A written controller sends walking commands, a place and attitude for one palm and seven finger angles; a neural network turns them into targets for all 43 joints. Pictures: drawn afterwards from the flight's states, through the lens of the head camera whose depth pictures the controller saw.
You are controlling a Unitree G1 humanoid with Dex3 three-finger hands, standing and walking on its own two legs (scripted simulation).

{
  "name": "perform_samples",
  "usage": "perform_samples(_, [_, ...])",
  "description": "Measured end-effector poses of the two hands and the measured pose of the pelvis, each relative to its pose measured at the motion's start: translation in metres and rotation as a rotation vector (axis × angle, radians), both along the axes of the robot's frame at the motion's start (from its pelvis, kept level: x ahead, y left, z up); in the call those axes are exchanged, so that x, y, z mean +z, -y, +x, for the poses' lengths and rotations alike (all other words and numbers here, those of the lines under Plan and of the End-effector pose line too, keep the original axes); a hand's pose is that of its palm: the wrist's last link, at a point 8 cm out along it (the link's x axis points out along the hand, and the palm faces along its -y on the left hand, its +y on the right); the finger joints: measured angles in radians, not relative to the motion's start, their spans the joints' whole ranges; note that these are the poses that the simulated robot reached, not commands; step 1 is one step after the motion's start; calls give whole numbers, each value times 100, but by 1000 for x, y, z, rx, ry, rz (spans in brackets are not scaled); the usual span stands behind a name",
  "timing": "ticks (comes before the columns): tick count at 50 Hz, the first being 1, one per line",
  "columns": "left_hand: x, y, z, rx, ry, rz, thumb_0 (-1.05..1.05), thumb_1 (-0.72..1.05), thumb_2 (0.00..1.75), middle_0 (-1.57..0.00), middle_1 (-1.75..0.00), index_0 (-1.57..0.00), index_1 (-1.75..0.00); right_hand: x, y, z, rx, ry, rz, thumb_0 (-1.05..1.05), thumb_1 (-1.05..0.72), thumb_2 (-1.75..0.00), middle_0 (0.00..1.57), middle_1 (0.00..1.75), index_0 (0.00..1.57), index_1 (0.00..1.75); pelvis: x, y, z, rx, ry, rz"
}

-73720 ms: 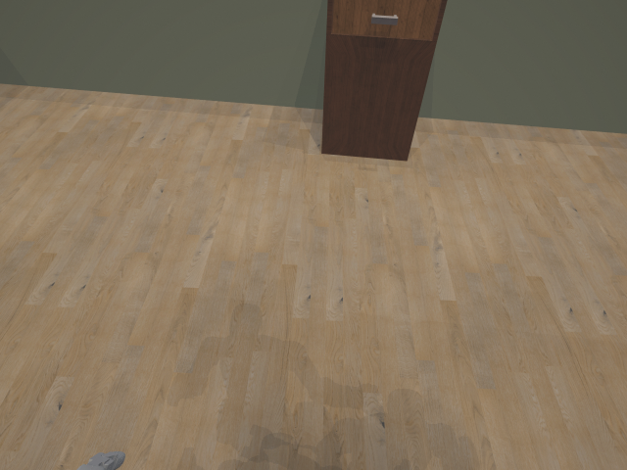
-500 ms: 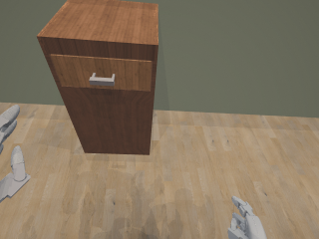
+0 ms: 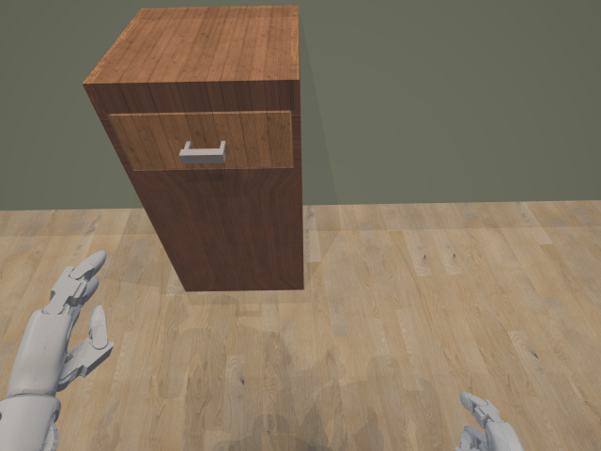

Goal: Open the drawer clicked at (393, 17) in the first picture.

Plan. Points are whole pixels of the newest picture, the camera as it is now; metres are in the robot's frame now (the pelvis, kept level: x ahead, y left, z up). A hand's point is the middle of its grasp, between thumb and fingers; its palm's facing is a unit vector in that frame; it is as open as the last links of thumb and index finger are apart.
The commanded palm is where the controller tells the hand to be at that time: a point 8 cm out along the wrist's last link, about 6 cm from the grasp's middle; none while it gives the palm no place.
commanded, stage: let the arm hang, fingers relaxed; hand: left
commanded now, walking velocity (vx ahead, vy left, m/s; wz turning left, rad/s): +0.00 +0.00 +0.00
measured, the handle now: (204, 150) +0.76 +0.28 -0.06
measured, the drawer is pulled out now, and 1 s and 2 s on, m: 0.00 0.00 0.00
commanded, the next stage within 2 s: look to check the result in 1.02 s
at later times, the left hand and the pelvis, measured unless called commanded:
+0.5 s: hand out of the picture -0.04 +0.20 -0.16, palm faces -0.01 -0.97 -0.25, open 7.3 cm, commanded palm none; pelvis -0.01 +0.00 +0.01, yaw +0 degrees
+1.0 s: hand out of the picture +0.06 +0.19 -0.16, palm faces -0.03 -0.97 -0.24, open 7.4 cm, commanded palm none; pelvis +0.00 +0.00 +0.01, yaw -1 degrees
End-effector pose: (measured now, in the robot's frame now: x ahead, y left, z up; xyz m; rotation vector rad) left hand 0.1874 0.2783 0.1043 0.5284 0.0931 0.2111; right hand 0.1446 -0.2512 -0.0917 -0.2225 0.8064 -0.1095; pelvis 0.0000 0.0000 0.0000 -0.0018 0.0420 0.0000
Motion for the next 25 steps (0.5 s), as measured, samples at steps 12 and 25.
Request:
perform_samples(12, [-240, 59, -138, 163, -1099, -391, 1, 91, 90, -20, -30, -20, -30, -16, 20, -87, -68, -347, -71, 0, -91, -90, 20, 30, 20, 30, 5, 4, -15, -7, 55, 6])
perform_samples(25, [-232, 27, -231, 384, -1320, -353, 0, 92, 90, -20, -30, -21, -30, -34, -3, -171, -128, -631, -4, 0, -91, -90, 20, 30, 20, 30, 13, 4, -14, -2, 64, -3])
